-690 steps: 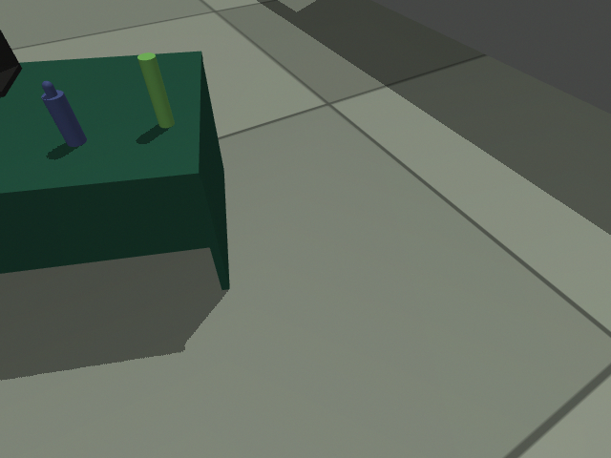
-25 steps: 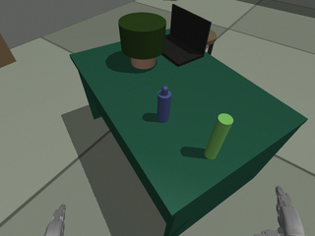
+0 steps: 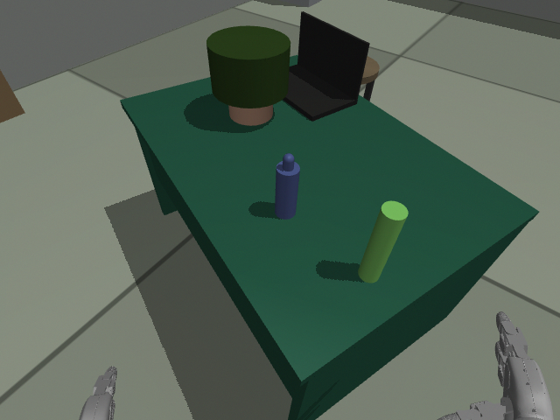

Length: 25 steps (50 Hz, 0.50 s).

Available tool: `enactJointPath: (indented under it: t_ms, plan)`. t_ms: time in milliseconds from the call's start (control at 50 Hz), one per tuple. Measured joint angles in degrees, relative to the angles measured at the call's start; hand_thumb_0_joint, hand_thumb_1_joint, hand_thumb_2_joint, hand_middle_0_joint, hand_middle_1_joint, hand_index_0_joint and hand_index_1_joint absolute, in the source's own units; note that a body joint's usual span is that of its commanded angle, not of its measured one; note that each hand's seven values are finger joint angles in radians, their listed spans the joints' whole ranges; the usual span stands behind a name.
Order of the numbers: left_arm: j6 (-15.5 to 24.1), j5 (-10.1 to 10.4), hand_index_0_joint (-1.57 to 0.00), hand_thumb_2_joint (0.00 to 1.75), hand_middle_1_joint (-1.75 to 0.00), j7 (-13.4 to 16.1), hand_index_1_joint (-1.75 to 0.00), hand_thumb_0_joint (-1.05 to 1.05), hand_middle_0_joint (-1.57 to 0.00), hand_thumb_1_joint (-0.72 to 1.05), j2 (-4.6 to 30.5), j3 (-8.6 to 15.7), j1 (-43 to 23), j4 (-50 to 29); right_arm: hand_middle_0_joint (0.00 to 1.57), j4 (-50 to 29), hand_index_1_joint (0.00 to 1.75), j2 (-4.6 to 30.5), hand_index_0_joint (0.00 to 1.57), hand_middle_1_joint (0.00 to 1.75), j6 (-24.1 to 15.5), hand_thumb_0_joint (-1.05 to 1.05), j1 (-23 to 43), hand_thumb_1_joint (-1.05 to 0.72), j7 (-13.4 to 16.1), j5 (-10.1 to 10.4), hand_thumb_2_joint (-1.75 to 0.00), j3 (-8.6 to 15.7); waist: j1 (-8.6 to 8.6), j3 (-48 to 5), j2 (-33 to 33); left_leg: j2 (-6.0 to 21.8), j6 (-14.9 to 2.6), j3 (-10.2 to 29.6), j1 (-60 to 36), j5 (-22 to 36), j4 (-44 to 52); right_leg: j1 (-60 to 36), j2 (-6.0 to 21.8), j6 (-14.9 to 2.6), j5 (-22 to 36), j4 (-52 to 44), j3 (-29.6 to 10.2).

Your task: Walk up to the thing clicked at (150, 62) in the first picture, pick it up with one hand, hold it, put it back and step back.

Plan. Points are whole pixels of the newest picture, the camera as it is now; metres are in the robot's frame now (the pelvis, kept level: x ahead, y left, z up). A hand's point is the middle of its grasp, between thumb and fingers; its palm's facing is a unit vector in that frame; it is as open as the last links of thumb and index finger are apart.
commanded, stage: go down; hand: right
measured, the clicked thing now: (380, 245) +0.45 -0.21 -0.07
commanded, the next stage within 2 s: none
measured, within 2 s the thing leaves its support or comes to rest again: neither
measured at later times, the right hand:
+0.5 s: hand (498, 305) +0.28 -0.33 +0.01, palm faces +0.25 +0.96 -0.10, open 17.5 cm
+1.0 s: hand (512, 273) +0.33 -0.37 +0.02, palm faces +0.20 +0.98 +0.01, open 17.3 cm
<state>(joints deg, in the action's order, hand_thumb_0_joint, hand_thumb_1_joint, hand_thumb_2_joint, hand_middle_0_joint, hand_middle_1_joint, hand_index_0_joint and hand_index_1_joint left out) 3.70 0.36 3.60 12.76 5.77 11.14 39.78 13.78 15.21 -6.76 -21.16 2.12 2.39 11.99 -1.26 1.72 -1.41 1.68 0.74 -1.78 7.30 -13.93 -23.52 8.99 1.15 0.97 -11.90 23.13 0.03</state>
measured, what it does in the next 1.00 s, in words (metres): lowers itself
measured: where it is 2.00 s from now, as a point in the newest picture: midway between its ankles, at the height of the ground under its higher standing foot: outside the picture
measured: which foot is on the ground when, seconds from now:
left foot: down 0.00-1.00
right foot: down 0.00-1.00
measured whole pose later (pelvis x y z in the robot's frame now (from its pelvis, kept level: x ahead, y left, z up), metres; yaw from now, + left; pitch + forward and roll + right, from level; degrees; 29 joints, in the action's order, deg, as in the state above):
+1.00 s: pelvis -0.02 -0.02 -0.05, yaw +1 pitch +12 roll +2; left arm 10.1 0.1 7.8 13.9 -0.6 15.3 29.4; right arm 56.0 37.5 -21.7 21.1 -31.5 16.1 36.2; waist 4.3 -6.2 2.5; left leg 0.7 1.5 -1.6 37.7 -22.5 -48.6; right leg 41.3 2.4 0.1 -22.6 52.1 -0.9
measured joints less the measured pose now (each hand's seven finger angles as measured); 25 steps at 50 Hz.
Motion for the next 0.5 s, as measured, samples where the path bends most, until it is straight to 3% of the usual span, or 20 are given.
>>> enactJointPath:
  t_ms: [80,160,380,500]
  plan:
    - [0.16,-0.47,-0.07,0.04,-0.07,-0.04,-0.06,-0.01,-0.07,-0.51,-0.07,0.14,-0.40,0.03,0.04,0.45,0.07,-0.38,0.05,0.06,-1.21,-0.01,1.43,0.48,-1.01,0.66,-0.08,2.13,0.27,-0.18,0.01,0.07,0.01,-0.28,1.03,-0.39,-1.16,1.21,-0.06,-0.03,-0.32,1.26,-0.32]
    - [0.32,-0.48,-0.07,0.04,-0.06,0.30,-0.06,-0.01,-0.07,-0.51,-0.02,0.69,-1.22,-0.13,0.04,5.75,0.07,0.96,0.05,0.06,-2.80,-0.01,7.13,0.51,-3.41,2.03,-0.07,5.23,0.61,-0.34,0.55,0.17,-0.04,-0.70,2.51,-0.88,-2.72,2.84,-0.16,0.01,-0.58,2.72,-0.79]
    - [2.20,0.45,-0.06,0.03,-0.06,1.79,-0.05,-0.01,-0.07,-0.51,0.81,-2.14,-1.39,0.59,0.04,23.40,0.06,10.02,0.05,0.06,-9.28,-0.01,23.23,0.54,-17.32,8.24,-0.06,13.77,2.45,-1.96,2.40,-0.27,-0.12,-0.21,12.10,-3.41,-10.60,12.56,0.40,0.09,-3.65,11.29,-0.59]
    - [3.11,0.60,-0.06,0.03,-0.06,2.97,-0.05,-0.01,-0.07,-0.51,0.80,-3.43,0.58,-2.27,0.04,30.65,0.06,13.13,0.05,0.05,-12.14,-0.01,29.22,0.55,-22.90,10.63,-0.05,17.31,3.08,-3.02,2.94,-0.46,0.05,0.15,16.50,-4.69,-14.08,17.18,0.64,-0.13,-5.46,15.51,-0.37]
